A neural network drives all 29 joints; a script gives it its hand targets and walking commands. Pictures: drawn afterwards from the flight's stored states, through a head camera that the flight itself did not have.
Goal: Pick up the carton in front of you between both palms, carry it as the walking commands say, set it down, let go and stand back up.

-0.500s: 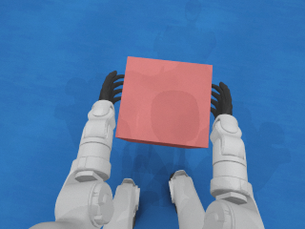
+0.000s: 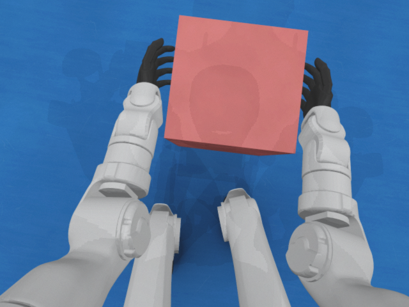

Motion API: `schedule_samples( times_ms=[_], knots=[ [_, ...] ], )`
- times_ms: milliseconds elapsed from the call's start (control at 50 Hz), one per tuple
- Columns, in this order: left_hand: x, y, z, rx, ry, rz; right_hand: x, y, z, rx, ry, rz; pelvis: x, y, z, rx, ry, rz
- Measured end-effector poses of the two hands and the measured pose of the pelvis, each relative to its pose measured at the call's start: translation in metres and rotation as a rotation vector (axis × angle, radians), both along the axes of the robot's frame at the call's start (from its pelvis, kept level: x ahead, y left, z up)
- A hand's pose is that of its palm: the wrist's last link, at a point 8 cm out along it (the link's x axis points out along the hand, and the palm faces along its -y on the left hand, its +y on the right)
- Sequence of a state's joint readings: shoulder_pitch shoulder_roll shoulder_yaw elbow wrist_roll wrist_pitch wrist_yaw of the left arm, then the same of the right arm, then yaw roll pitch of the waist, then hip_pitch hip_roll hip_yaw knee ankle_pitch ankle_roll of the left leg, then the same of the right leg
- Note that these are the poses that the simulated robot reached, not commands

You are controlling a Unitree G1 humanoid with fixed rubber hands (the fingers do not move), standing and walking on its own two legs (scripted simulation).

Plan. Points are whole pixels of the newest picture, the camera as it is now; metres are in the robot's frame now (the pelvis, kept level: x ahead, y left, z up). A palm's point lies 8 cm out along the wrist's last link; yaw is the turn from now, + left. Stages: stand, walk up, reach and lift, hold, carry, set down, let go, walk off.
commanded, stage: set down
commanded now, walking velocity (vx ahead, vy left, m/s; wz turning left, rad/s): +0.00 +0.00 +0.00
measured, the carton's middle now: (228, 101) +0.48 -0.11 -0.18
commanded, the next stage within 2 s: none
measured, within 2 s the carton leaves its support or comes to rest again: rests again in 1.20 s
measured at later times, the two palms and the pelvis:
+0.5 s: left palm (174, 86) +0.55 +0.00 -0.25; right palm (296, 113) +0.45 -0.28 -0.25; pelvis -0.03 -0.01 -0.10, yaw +1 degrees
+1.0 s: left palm (173, 91) +0.56 +0.01 -0.30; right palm (287, 118) +0.45 -0.28 -0.30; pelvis -0.01 +0.01 -0.13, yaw +0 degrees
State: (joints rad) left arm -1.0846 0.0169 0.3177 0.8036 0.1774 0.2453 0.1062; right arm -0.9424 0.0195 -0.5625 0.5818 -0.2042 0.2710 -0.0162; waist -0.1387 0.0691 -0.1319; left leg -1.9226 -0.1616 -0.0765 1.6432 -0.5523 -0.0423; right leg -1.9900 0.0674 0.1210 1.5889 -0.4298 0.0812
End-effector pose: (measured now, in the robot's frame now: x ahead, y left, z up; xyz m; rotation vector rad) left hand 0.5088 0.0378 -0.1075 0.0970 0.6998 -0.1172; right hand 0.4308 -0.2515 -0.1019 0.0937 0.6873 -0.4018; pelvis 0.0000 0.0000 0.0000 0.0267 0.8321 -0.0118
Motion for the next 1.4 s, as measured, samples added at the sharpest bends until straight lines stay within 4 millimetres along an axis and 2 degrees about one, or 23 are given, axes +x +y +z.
schedule_samples(
  times_ms=[340,500,580,720,820,1000,1220,1400],
  knots=[
    [0.028,-0.026,-0.095,0.039,0.020,-0.065,0.011,-0.021,-0.102,-0.004,0.034,-0.028,-0.023,-0.007,-0.073,0.008,-0.016,0.006],
    [0.041,-0.037,-0.144,0.053,0.032,-0.097,0.017,-0.030,-0.152,-0.009,0.053,-0.042,-0.026,-0.006,-0.102,0.003,-0.044,0.013],
    [0.042,-0.038,-0.164,0.055,0.052,-0.104,0.018,-0.031,-0.169,-0.013,0.077,-0.039,-0.023,-0.006,-0.110,-0.004,-0.072,0.037],
    [0.049,-0.034,-0.183,0.048,0.053,-0.118,0.026,-0.029,-0.181,-0.019,0.082,-0.035,-0.015,-0.004,-0.120,-0.027,-0.067,0.050],
    [0.051,-0.031,-0.188,0.044,0.056,-0.121,0.027,-0.026,-0.185,-0.013,0.085,-0.032,-0.012,0.000,-0.125,-0.040,-0.057,0.053],
    [0.047,-0.030,-0.196,0.055,0.075,-0.135,0.017,-0.024,-0.198,-0.001,0.112,-0.020,-0.014,0.007,-0.128,-0.049,-0.070,0.054],
    [0.044,-0.024,-0.210,0.072,0.086,-0.142,0.014,-0.021,-0.215,0.013,0.129,0.014,-0.019,0.007,-0.135,-0.051,-0.118,0.056],
    [0.045,-0.022,-0.212,0.056,0.085,-0.161,0.015,-0.022,-0.216,0.022,0.119,0.038,-0.022,0.007,-0.139,-0.058,-0.139,0.055]
  ],
)
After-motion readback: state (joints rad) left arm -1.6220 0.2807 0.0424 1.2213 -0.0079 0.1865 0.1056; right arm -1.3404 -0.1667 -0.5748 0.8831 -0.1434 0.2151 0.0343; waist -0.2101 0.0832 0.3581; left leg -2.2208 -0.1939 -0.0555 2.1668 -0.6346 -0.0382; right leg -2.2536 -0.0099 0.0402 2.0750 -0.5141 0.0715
